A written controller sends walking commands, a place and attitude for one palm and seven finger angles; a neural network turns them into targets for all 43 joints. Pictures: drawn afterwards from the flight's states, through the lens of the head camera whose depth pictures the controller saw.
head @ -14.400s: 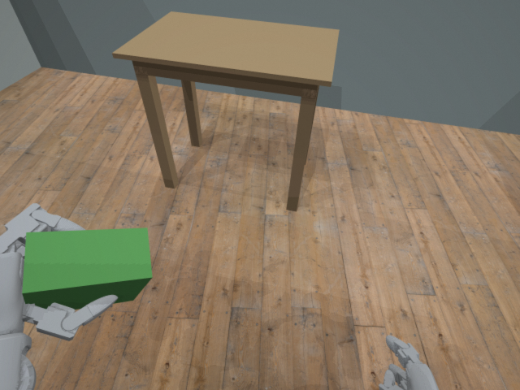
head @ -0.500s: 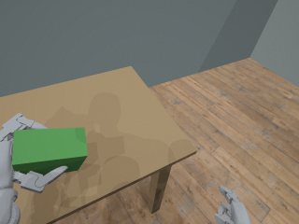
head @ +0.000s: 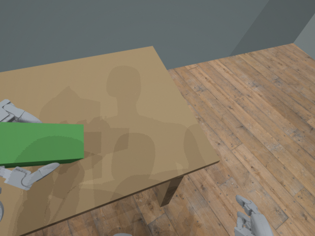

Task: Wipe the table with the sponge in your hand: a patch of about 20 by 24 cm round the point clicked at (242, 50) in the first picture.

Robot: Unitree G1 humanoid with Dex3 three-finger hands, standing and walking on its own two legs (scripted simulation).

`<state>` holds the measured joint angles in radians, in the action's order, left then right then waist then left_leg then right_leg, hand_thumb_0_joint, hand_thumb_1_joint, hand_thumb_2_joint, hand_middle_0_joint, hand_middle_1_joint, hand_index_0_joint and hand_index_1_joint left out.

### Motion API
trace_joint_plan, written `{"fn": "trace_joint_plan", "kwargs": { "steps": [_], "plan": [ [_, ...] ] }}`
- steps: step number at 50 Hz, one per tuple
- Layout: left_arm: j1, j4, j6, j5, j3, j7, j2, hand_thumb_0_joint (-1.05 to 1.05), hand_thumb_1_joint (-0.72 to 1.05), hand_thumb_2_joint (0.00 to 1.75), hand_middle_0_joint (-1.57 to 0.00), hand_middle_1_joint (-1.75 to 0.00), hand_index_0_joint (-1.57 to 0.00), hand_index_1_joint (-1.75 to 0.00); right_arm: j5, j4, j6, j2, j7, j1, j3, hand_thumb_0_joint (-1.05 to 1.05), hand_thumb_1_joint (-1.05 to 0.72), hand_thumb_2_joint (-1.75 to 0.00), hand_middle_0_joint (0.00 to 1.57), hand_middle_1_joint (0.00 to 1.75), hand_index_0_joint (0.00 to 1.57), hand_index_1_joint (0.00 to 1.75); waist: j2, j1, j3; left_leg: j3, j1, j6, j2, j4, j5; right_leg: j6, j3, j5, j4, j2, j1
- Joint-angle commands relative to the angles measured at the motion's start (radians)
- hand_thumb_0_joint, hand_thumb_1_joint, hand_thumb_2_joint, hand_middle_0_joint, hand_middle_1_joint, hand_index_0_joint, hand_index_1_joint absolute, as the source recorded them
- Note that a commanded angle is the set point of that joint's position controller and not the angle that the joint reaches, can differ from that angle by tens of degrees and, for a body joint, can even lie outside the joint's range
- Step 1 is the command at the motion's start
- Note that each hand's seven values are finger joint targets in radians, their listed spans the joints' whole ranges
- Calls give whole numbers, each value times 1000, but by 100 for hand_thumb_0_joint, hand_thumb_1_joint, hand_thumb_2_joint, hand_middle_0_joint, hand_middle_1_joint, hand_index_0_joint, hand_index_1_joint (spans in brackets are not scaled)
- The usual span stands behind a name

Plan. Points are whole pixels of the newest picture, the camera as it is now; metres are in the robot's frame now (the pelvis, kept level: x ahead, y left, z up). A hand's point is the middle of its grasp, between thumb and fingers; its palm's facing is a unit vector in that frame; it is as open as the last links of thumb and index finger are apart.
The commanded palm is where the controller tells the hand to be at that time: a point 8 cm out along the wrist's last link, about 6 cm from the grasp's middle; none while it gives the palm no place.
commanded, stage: come to a stop and stand still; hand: left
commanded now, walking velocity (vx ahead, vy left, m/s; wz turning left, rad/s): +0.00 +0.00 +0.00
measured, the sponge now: (54, 146) +0.25 +0.23 +0.13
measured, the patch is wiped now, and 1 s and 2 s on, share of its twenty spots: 0.00 0.00 0.00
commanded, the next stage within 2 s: look again from close up in 0.82 s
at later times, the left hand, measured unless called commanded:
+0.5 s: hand out of the picture +0.18 +0.31 +0.16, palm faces +0.36 -0.86 -0.37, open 10.2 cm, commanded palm +0.12 +0.33 +0.18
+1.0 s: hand out of the picture +0.16 +0.31 +0.16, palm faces +0.33 -0.86 -0.38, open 10.2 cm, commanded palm +0.10 +0.34 +0.18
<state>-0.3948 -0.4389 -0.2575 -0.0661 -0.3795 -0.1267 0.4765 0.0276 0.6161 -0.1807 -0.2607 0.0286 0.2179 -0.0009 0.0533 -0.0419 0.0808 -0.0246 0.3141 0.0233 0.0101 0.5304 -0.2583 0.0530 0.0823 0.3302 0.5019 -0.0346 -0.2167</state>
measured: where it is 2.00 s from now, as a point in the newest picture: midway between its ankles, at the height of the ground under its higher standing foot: outside the picture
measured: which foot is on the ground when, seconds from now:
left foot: down 0.00-1.00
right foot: down 0.00-1.00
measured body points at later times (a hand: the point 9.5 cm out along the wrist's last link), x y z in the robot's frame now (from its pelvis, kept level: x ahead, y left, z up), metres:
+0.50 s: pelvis -0.04 +0.05 +0.00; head +0.00 +0.09 +0.45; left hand +0.16 +0.35 +0.18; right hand +0.14 -0.17 -0.07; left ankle +0.01 +0.11 -0.73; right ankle -0.04 -0.08 -0.73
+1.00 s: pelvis -0.06 +0.06 +0.00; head -0.02 +0.09 +0.45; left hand +0.14 +0.35 +0.18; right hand +0.13 -0.17 -0.06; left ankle +0.01 +0.11 -0.73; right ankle -0.04 -0.08 -0.73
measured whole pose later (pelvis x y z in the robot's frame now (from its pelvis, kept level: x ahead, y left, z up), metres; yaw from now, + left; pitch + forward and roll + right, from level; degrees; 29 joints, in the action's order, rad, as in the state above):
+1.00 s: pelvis -0.06 +0.06 +0.00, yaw +1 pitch +1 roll -2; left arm -0.45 -0.48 -0.24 -0.09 -0.35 -0.09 0.44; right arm 0.03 0.59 -0.16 -0.21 0.01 0.20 -0.01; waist 0.04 -0.03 0.05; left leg -0.04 0.33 0.09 0.06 0.45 -0.14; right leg -0.02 0.07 0.21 0.44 0.02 -0.23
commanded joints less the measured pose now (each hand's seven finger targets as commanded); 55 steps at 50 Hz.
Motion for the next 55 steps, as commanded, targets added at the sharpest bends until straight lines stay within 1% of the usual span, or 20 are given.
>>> {"fn": "trace_joint_plan", "kwargs": {
  "steps": [1,4,9,14,15,16,20,21,25,26,29,30,31,35,36,40,41,50,51,55],
  "plan": [
    [-15,-266,-84,-26,-148,-30,165,0,10,130,-120,-160,-120,-160,7,-149,-51,-124,-2,-12,63,0,-90,-90,20,30,20,30,-88,-4,-305,92,-184,35,-72,2,545,-44,-132,-647,-1,155,102],
    [-18,-223,-73,-33,-155,-21,161,0,10,130,-120,-160,-120,-160,8,-157,-29,-124,-5,-27,69,0,-90,-90,20,30,20,30,-46,2,-263,101,-147,24,-81,-17,489,-37,-137,-586,-35,159,95],
    [9,-186,-53,-45,-130,-8,149,0,10,130,-120,-160,-120,-160,14,-174,-1,-115,-17,-57,66,0,-90,-90,20,30,20,30,-50,8,-217,129,-143,11,-94,-69,375,-35,-135,-409,-83,152,46],
    [73,-246,-52,-41,-90,-5,142,0,10,130,-120,-160,-120,-160,14,-181,-2,-112,-21,-77,60,0,-90,-90,20,30,20,30,-101,11,-210,172,-147,3,-108,-114,277,-28,-127,-259,-89,138,17],
    [83,-253,-49,-39,-106,-10,171,0,10,130,-120,-160,-120,-160,15,-178,-5,-120,-20,-102,59,0,-90,-90,20,30,20,30,-146,13,-222,191,-166,5,-111,-131,234,-25,-142,-210,-74,125,-7],
    [80,-264,-52,-35,-85,-8,139,0,10,130,-120,-160,-120,-160,9,-180,-4,-102,-23,-87,55,0,-90,-90,20,30,20,30,-136,10,-213,195,-140,3,-118,-143,211,-29,-113,-194,-81,126,8],
    [75,-251,-53,-32,-115,-11,178,0,10,130,-120,-160,-120,-160,9,-175,-14,-117,-19,-102,55,0,-90,-90,20,30,20,30,-165,14,-198,241,-106,-3,-125,-188,67,-25,-127,-106,-69,112,-15],
    [74,-261,-59,-31,-89,-6,137,0,10,130,-120,-160,-120,-160,5,-175,-11,-100,-20,-86,52,0,-90,-90,20,30,20,30,-158,11,-200,247,-94,-10,-133,-204,41,-28,-105,-96,-72,113,-6],
    [48,-237,-60,-32,-118,-5,168,0,10,130,-120,-160,-120,-160,5,-173,-21,-110,-20,-95,54,0,-90,-90,20,30,20,30,-182,12,-197,272,-89,-17,-140,-237,-22,-30,-113,-61,-54,107,-25],
    [46,-250,-66,-31,-92,1,130,0,10,130,-120,-160,-120,-160,1,-174,-20,-95,-20,-85,51,0,-90,-90,20,30,20,30,-165,10,-202,269,-77,-20,-145,-246,-40,-33,-97,-65,-59,109,-12],
    [47,-253,-67,-34,-98,7,143,0,10,130,-120,-160,-120,-160,5,-176,-28,-98,-22,-81,54,0,-90,-90,20,30,20,30,-125,14,-196,261,-68,-15,-137,-239,-57,-31,-111,-69,-76,117,-11],
    [29,-233,-62,-34,-111,2,154,0,10,130,-120,-160,-120,-160,7,-173,-29,-108,-21,-94,54,0,-90,-90,20,30,20,30,-156,13,-198,269,-87,-23,-139,-253,-63,-31,-115,-53,-62,108,-26],
    [29,-240,-65,-34,-84,7,116,0,10,130,-120,-160,-120,-160,2,-171,-28,-94,-21,-85,51,0,-90,-90,20,30,20,30,-146,11,-197,270,-73,-27,-145,-265,-80,-34,-103,-59,-62,107,-17],
    [33,-250,-59,-32,-116,5,162,0,10,130,-120,-160,-120,-160,8,-173,-36,-104,-24,-96,54,0,-90,-90,20,30,20,30,-137,13,-210,260,-87,-27,-134,-251,-63,-32,-120,-62,-70,111,-13],
    [35,-260,-64,-34,-85,10,119,0,10,130,-120,-160,-120,-160,3,-171,-34,-94,-25,-81,51,0,-90,-90,20,30,20,30,-134,13,-211,259,-78,-30,-138,-254,-47,-33,-104,-77,-66,110,-3],
    [20,-259,-56,-37,-117,9,165,0,10,130,-120,-160,-120,-160,9,-176,-39,-102,-27,-92,55,0,-90,-90,20,30,20,30,-151,16,-212,257,-93,-33,-131,-240,-21,-30,-121,-67,-80,114,-12],
    [13,-259,-58,-41,-92,13,129,0,10,130,-120,-160,-120,-160,6,-177,-36,-90,-26,-86,50,0,-90,-90,20,30,20,30,-144,15,-208,250,-82,-30,-132,-241,-35,-31,-112,-72,-88,116,-6],
    [18,-254,-44,-46,-99,12,147,0,10,130,-120,-160,-120,-160,13,-183,-38,-101,-35,-99,51,0,-90,-90,20,30,20,30,-151,21,-191,244,-102,-29,-118,-225,-17,-25,-135,-64,-125,122,-23],
    [18,-257,-46,-46,-73,15,111,0,10,130,-120,-160,-120,-160,11,-183,-35,-92,-35,-92,50,0,-90,-90,20,30,20,30,-137,21,-189,242,-92,-25,-123,-232,-34,-27,-125,-71,-126,120,-13],
    [22,-254,-35,-48,-94,10,143,0,10,130,-120,-160,-120,-160,14,-187,-35,-99,-39,-101,51,0,-90,-90,20,30,20,30,-132,24,-190,228,-109,-21,-110,-206,-5,-22,-143,-79,-150,129,-18]
  ]
}}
